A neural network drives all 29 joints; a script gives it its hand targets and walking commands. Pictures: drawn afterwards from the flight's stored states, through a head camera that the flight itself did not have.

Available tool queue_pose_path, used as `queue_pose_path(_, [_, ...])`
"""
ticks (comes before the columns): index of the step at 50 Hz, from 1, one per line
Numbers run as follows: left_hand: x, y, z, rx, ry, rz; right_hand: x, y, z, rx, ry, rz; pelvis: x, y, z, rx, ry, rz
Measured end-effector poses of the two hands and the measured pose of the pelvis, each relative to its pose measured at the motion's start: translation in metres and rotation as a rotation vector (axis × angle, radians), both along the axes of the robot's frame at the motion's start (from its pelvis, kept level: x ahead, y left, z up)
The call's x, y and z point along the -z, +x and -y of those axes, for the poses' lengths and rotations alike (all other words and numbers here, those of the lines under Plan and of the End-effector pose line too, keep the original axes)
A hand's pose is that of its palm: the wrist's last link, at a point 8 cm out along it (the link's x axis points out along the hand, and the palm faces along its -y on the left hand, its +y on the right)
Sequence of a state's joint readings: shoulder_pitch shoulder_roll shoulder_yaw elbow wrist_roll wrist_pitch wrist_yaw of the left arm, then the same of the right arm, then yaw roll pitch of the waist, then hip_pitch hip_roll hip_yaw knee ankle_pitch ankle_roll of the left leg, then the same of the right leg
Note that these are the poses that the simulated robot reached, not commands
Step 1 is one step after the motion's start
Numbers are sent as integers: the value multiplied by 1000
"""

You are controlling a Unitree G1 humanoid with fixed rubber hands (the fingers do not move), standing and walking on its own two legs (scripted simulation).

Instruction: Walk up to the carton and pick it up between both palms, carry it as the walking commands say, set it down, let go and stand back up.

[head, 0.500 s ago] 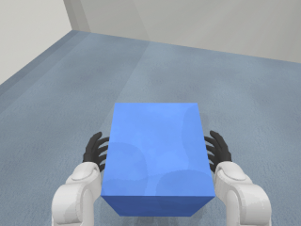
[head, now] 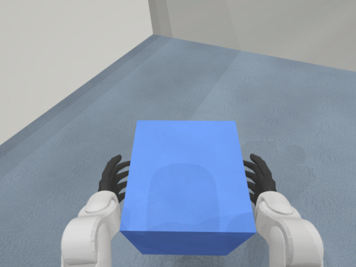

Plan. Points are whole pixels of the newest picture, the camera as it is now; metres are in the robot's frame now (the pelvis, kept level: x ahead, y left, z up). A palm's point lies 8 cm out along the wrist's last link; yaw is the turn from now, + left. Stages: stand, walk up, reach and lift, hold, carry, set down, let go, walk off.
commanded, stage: carry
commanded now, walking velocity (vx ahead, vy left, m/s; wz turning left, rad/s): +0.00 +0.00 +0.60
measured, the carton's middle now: (185, 193) +0.28 -0.01 +0.03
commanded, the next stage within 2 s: hold in 1.92 s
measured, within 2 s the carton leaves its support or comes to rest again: neither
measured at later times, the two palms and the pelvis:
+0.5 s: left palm (24, 239) +0.18 +0.27 +0.09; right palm (185, 194) +0.25 -0.01 +0.08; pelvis -0.02 +0.07 +0.00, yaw +16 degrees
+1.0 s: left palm out of the picture +0.09 +0.38 +0.09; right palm (119, 225) +0.20 +0.11 +0.08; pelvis -0.08 +0.14 -0.01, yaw +22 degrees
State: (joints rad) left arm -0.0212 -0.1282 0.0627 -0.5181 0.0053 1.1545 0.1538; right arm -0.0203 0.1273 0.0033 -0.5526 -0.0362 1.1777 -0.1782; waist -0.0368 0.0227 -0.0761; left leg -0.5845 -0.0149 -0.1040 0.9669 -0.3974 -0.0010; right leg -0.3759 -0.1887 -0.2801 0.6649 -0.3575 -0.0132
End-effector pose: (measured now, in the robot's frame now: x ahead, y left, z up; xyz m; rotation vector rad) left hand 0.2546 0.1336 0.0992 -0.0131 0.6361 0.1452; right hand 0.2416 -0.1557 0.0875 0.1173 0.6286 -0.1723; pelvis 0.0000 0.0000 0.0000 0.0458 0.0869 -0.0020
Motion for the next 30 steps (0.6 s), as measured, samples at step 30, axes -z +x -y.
queue_pose_path(30, [9, -94, -177, -354, -13, -9, 4, 8, -190, -353, -12, -8, 3, -32, -96, -334, -6, -10])
